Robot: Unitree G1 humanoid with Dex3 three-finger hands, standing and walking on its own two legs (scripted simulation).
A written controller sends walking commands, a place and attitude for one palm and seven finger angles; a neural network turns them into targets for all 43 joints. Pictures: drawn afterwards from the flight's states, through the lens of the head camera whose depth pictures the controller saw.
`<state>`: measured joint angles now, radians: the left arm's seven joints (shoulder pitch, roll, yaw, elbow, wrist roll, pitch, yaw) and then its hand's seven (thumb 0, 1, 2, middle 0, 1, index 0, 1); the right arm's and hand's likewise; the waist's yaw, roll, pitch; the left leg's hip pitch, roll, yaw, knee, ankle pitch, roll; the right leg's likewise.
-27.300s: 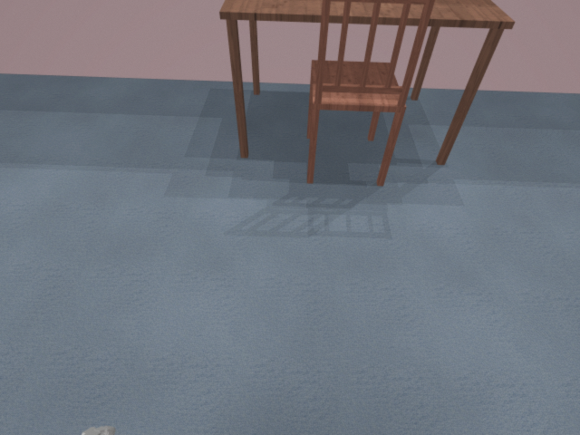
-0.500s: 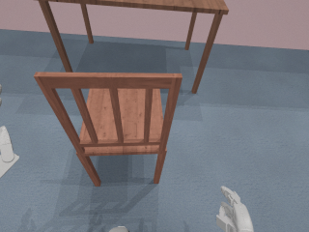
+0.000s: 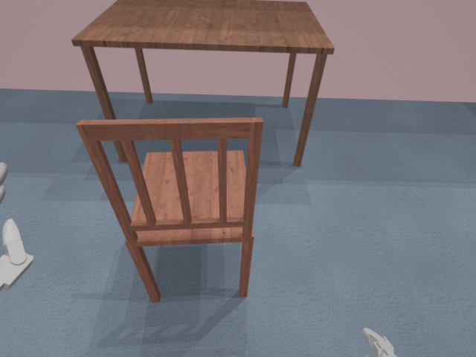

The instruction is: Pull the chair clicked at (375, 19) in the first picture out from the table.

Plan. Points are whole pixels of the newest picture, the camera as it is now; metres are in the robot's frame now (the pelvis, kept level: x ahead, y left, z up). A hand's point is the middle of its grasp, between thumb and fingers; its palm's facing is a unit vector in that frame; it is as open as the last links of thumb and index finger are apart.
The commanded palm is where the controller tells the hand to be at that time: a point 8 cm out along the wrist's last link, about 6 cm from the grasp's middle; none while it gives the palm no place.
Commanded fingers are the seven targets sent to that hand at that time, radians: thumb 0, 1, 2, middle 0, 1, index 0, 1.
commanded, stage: stop stepping back and stand still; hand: left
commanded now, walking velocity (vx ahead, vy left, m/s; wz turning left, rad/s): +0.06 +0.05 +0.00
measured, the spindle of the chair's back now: (182, 185) +0.54 +0.16 -0.07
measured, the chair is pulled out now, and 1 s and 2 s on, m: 0.67 0.67 0.67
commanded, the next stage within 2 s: let the arm hang, fingers relaxed in 0.20 s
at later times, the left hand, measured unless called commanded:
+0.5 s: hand (134, 345) +0.18 +0.20 -0.11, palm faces +0.04 -0.96 -0.26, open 7.4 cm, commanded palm none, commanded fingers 0.00 0.90 0.90 -0.20 -0.30 -0.20 -0.30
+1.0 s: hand out of the picture +0.00 +0.18 -0.17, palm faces +0.03 -0.97 -0.23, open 7.3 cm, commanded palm none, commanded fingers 0.00 0.90 0.90 -0.20 -0.30 -0.20 -0.30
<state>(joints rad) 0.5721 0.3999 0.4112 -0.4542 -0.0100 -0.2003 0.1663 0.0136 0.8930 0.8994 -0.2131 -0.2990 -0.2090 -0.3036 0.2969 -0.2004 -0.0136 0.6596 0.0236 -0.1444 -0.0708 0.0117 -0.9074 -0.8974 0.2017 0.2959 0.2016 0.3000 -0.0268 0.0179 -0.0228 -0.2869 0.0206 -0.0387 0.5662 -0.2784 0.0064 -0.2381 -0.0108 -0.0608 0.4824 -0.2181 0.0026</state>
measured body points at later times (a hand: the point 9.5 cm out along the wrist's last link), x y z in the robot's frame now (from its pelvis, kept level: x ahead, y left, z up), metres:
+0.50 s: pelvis +0.02 +0.00 +0.00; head +0.04 +0.00 +0.45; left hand +0.18 +0.25 -0.09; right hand +0.15 -0.23 -0.13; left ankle +0.04 +0.12 -0.73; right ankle +0.03 -0.13 -0.73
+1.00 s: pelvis +0.02 -0.01 +0.00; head +0.03 -0.01 +0.45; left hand +0.00 +0.23 -0.15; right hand +0.00 -0.22 -0.16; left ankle +0.04 +0.12 -0.73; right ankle +0.03 -0.13 -0.73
